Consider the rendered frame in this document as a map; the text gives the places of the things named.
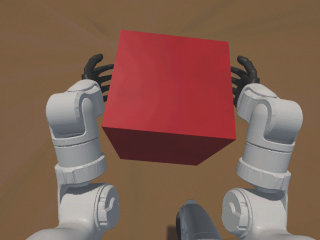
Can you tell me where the robot left hand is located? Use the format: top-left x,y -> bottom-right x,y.
81,53 -> 114,102

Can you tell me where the carton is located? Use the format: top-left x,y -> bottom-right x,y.
101,29 -> 236,166

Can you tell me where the left robot forearm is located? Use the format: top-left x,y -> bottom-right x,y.
45,79 -> 107,220

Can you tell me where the left robot upper arm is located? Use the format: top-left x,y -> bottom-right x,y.
26,182 -> 121,240

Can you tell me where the right robot forearm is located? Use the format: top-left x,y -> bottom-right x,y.
236,83 -> 303,226

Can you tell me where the right robot upper arm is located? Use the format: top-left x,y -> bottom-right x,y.
221,187 -> 316,240

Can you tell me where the right robot shin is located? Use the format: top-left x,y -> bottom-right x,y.
180,199 -> 197,240

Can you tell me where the right robot thigh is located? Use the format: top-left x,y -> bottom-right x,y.
179,203 -> 222,240

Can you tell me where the robot right hand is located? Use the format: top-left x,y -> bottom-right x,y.
230,55 -> 260,108

